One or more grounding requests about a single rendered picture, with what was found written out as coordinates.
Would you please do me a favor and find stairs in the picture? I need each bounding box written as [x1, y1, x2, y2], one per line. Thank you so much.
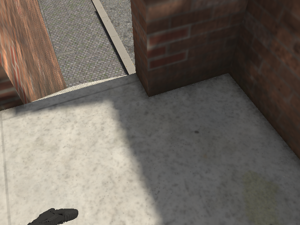
[32, 75, 127, 102]

